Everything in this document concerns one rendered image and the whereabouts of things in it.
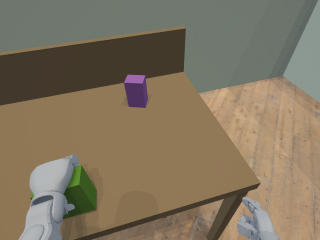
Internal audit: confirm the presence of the left robot hand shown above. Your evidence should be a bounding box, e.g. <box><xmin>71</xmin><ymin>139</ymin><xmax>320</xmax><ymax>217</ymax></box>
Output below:
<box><xmin>29</xmin><ymin>154</ymin><xmax>80</xmax><ymax>215</ymax></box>

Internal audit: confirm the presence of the right robot hand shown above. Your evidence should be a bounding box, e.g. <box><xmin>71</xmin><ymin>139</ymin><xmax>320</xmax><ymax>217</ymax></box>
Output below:
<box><xmin>237</xmin><ymin>197</ymin><xmax>276</xmax><ymax>240</ymax></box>

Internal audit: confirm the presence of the table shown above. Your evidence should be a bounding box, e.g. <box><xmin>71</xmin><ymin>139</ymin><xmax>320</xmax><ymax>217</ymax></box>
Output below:
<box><xmin>0</xmin><ymin>26</ymin><xmax>261</xmax><ymax>240</ymax></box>

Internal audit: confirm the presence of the sponge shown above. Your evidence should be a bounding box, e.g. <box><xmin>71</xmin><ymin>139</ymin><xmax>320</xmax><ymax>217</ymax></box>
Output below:
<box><xmin>30</xmin><ymin>165</ymin><xmax>97</xmax><ymax>219</ymax></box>

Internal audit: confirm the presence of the robot left forearm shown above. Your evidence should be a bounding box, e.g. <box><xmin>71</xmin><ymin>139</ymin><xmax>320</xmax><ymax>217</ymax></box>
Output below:
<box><xmin>18</xmin><ymin>191</ymin><xmax>65</xmax><ymax>240</ymax></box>

